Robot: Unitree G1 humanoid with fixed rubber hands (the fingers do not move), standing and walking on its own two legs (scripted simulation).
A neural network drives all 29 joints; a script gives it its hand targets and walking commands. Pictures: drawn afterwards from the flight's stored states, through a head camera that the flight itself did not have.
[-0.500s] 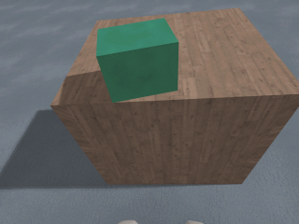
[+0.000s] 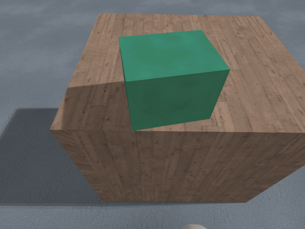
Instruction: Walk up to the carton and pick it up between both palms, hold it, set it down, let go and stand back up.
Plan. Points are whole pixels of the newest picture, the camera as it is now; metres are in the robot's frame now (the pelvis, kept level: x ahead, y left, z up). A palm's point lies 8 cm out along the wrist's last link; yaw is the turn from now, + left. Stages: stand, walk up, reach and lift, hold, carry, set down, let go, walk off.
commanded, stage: walk up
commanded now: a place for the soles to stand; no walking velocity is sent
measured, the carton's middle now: (166, 80) +0.49 -0.02 +0.12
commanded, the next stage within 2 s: none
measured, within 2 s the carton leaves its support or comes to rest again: neither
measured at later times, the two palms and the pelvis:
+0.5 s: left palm out of the picture +0.15 +0.31 -0.11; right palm out of the picture +0.13 -0.32 -0.12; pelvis +0.06 +0.00 -0.02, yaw +0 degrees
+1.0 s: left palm (44, 216) +0.19 +0.32 -0.11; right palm out of the picture +0.13 -0.30 -0.12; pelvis +0.09 +0.02 -0.02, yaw -2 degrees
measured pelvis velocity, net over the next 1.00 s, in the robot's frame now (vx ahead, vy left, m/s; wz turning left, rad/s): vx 0.09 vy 0.02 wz -0.03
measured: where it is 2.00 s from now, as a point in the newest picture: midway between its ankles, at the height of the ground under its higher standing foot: outside the picture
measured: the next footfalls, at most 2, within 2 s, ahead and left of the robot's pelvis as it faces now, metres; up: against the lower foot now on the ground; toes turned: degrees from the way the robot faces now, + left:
right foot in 0.30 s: +0.13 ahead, -0.13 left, +0.00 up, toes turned +6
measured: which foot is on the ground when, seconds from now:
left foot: down 0.00-1.00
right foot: up 0.00-0.28, down 0.30-1.00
